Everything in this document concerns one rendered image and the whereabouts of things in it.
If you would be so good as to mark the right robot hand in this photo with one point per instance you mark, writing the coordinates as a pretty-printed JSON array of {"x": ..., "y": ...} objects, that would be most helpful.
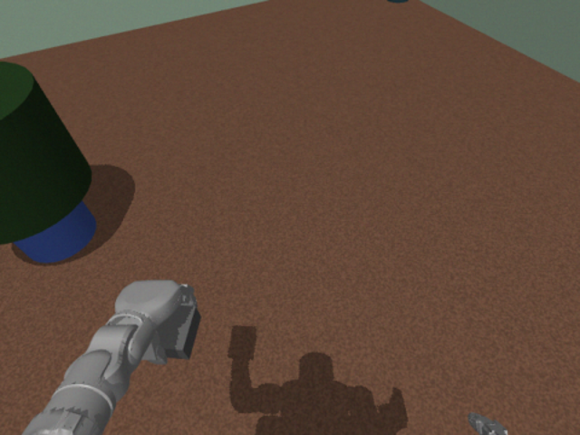
[{"x": 485, "y": 426}]

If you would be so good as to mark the left robot arm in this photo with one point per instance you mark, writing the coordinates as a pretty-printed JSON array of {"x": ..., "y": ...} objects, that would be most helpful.
[{"x": 86, "y": 399}]

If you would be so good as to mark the left robot hand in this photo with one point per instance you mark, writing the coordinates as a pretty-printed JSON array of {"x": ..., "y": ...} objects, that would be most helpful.
[{"x": 158, "y": 300}]

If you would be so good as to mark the small box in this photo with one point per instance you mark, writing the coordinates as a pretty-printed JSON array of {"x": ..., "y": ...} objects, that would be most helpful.
[{"x": 178, "y": 333}]

